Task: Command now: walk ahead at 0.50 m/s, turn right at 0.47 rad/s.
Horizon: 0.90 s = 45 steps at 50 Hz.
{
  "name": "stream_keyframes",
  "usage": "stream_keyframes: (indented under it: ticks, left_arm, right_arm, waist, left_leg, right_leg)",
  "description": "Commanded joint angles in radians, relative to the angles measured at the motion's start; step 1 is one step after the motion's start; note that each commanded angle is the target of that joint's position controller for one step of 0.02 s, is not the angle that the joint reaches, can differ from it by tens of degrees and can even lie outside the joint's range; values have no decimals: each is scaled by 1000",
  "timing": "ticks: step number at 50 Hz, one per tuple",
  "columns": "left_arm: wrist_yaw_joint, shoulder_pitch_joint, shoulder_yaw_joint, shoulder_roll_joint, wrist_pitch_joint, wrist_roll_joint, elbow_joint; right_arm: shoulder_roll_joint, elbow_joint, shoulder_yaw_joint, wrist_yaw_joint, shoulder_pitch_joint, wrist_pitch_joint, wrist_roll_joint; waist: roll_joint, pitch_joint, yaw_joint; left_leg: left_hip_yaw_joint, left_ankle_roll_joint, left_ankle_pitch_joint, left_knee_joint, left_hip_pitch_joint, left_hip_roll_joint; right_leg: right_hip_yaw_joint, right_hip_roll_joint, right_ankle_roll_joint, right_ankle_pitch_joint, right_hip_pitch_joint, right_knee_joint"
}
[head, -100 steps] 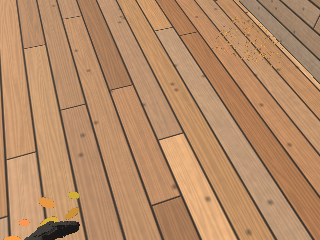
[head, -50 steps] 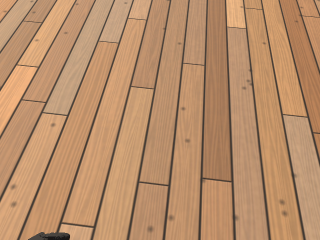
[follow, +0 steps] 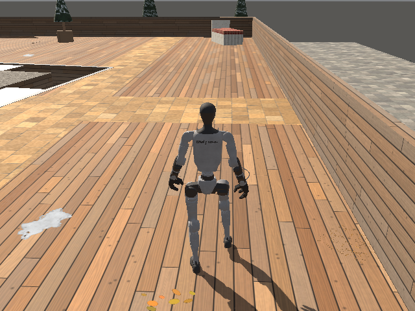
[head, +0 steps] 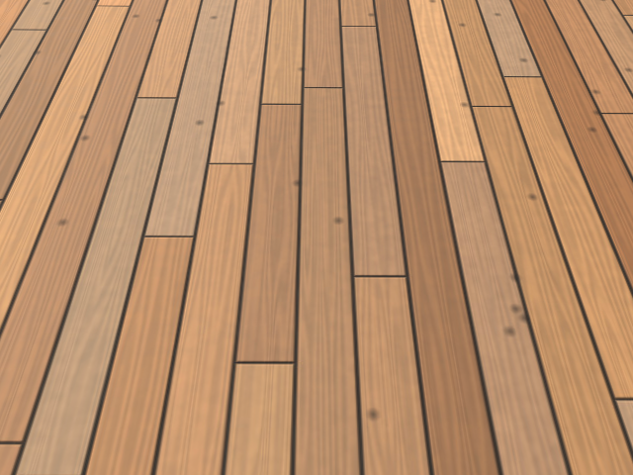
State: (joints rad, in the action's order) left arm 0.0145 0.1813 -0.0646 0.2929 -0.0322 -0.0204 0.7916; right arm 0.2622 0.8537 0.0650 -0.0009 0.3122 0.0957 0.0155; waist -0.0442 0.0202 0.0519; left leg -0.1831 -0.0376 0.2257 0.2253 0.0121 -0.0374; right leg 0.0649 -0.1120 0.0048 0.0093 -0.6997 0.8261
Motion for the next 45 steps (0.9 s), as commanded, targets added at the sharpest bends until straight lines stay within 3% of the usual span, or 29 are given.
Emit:
stream_keyframes:
  ticks: [1,4,6,8,9,10,11,12,13,14,15,16,18,20,24,27,29,32,33,34,35,36,37,38,39,40,41,43,45]
  left_arm:
    - [21,-99,6,16,-12,3,-93]
    - [37,-159,5,26,-9,2,-139]
    - [46,-145,-6,48,-6,2,-158]
    - [45,-9,-36,99,0,0,-139]
    - [34,152,-69,153,2,-3,-99]
    - [10,285,-101,253,13,-6,-72]
    - [10,216,-103,314,3,-12,-103]
    - [18,234,-75,223,-10,-4,-119]
    - [18,209,-62,176,-22,4,-115]
    - [18,147,-54,155,-30,3,-119]
    - [14,88,-44,118,-32,5,-131]
    - [9,56,-37,107,-32,16,-149]
    - [0,49,-40,119,-35,13,-156]
    - [-14,69,-44,136,-37,12,-146]
    - [-25,124,-41,136,-33,8,-114]
    - [-21,175,-41,144,-34,5,-81]
    - [-22,196,-41,143,-30,2,-63]
    - [-27,194,-46,153,-19,6,-48]
    - [-28,174,-45,152,-15,6,-51]
    - [-27,168,-35,128,-12,11,-56]
    - [-29,195,-14,82,-12,30,-76]
    - [-23,337,8,2,-30,6,-77]
    - [-22,273,-6,96,-38,-9,-66]
    - [-20,149,-19,143,-43,-17,-96]
    - [-22,88,-16,133,-47,-6,-111]
    - [-21,63,-19,122,-49,9,-118]
    - [-19,80,-20,108,-47,12,-115]
    - [-18,112,-15,75,-39,10,-103]
    - [-20,74,-9,56,-33,16,-118]
  right_arm:
    - [166,-53,38,13,-40,6,-11]
    - [185,-28,48,15,-6,-19,-27]
    - [209,-28,55,20,-20,-36,-35]
    - [232,-35,62,28,-42,-53,-39]
    - [222,-41,56,31,-56,-57,-41]
    - [164,-62,33,31,-27,-46,-11]
    - [53,-115,-4,15,31,-13,0]
    - [144,-122,11,-3,-72,27,-34]
    - [162,-150,15,-10,-148,46,-63]
    - [146,-147,12,-4,-155,53,-49]
    - [159,-135,20,3,-154,49,-21]
    - [160,-131,24,2,-136,37,-13]
    - [140,-132,24,1,-118,16,-4]
    - [113,-140,14,2,-150,2,-1]
    - [71,-165,-8,-10,-284,6,-8]
    - [90,-185,-7,-22,-352,15,-23]
    - [108,-199,-3,-29,-376,22,-22]
    - [133,-193,7,-36,-325,30,-22]
    - [150,-173,17,-34,-252,33,-20]
    - [185,-137,35,-29,-124,35,-13]
    - [245,-118,49,-25,36,36,-1]
    - [300,-76,67,-33,115,24,-8]
    - [202,-76,42,-37,115,22,-36]
    - [159,-89,27,-33,40,18,-33]
    - [148,-102,19,-30,-24,12,-18]
    - [127,-104,11,-29,-59,9,-10]
    - [113,-105,4,-27,-74,12,-1]
    - [111,-94,3,-26,-70,16,-10]
    - [140,-79,9,-21,-54,19,-18]
  waist:
    - [74,64,9]
    - [77,79,20]
    - [101,50,-9]
    - [130,-45,-96]
    - [105,-129,-183]
    - [-53,-223,-214]
    - [-253,-329,-101]
    - [-101,-364,-176]
    - [-59,-235,-173]
    - [40,-138,-120]
    - [42,-102,-86]
    - [17,-82,-56]
    - [17,-68,-35]
    - [15,-46,-41]
    - [-22,-20,-106]
    - [-33,7,-139]
    - [-34,21,-142]
    - [-64,17,-105]
    - [-65,-18,-60]
    - [-42,-113,-1]
    - [73,-272,46]
    - [377,-374,-4]
    - [263,-309,39]
    - [174,-162,47]
    - [104,-90,23]
    - [94,-40,1]
    - [120,-37,-27]
    - [141,-43,-47]
    - [126,-22,-45]
  left_leg:
    - [48,-128,-306,-108,45,289]
    - [25,-113,-390,-50,-82,327]
    - [-3,-91,-641,45,-128,334]
    - [-32,-63,-935,274,-122,315]
    - [-56,-28,-893,493,-25,273]
    - [-59,21,-475,818,244,214]
    - [95,78,339,1158,658,-21]
    - [287,48,332,1200,762,27]
    - [276,21,254,1162,806,67]
    - [272,16,177,1058,768,113]
    - [271,23,136,968,703,143]
    - [274,32,107,934,639,156]
    - [257,64,78,854,598,153]
    - [233,96,-10,740,606,147]
    - [208,105,-307,437,522,108]
    - [216,86,-363,345,516,93]
    - [227,58,-308,300,553,90]
    - [214,10,-188,266,513,76]
    - [186,-14,-176,236,411,51]
    - [191,-49,-207,242,218,62]
    - [389,-125,-219,279,-77,233]
    - [852,-282,37,153,-376,422]
    - [942,-257,289,63,-352,414]
    - [797,-209,282,46,-222,380]
    - [687,-188,172,32,-93,341]
    - [614,-188,70,9,3,307]
    - [558,-180,-11,-10,58,277]
    - [482,-188,-117,-42,98,252]
    - [430,-204,-208,-71,117,256]
  right_leg:
    - [-44,-2,-15,72,30,-119]
    - [-75,11,-47,-19,-12,-181]
    - [-124,55,-81,-120,52,-196]
    - [-182,135,-128,-206,254,-199]
    - [-176,177,-167,-147,496,-268]
    - [91,17,-235,-116,798,-288]
    - [683,-204,-441,-312,1079,-452]
    - [724,-218,-411,-360,1091,-540]
    - [577,-187,-367,-301,990,-539]
    - [458,-141,-331,-186,833,-539]
    - [372,-105,-310,-86,721,-548]
    - [336,-83,-307,-20,639,-569]
    - [289,-62,-314,68,556,-597]
    - [215,-44,-305,125,509,-615]
    - [113,18,-235,31,463,-617]
    - [153,-24,-227,-58,513,-607]
    - [188,-63,-221,-48,598,-565]
    - [220,-102,-196,83,685,-496]
    - [199,-77,-178,226,688,-418]
    - [153,-19,-151,313,651,-257]
    - [100,59,-111,94,475,35]
    - [39,215,-36,-522,104,363]
    - [120,169,-41,-575,-30,461]
    - [93,118,-49,-483,-79,466]
    - [52,72,-48,-404,-53,428]
    - [42,42,-43,-351,-29,365]
    - [42,16,-41,-314,27,324]
    - [21,5,-28,-297,67,262]
    - [3,-6,-6,-252,37,180]
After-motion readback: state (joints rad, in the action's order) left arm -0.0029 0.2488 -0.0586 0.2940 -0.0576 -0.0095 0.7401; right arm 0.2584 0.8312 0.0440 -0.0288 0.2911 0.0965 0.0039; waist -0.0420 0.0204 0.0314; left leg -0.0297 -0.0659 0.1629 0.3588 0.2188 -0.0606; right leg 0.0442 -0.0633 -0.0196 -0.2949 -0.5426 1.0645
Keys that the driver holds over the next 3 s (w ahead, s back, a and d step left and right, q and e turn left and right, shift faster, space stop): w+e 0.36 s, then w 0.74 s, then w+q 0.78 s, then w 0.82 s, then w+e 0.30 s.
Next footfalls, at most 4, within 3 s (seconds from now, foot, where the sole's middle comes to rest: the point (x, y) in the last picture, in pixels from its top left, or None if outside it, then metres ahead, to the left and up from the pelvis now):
0.18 right None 0.27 -0.14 -0.78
0.68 left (316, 426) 0.60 0.00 -0.78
1.22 right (445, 337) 0.81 -0.33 -0.78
1.74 left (347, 240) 1.13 -0.11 -0.78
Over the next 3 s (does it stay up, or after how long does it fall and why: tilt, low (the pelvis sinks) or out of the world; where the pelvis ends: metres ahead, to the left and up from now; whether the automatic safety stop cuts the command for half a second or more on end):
stays up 1.66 -0.11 0.00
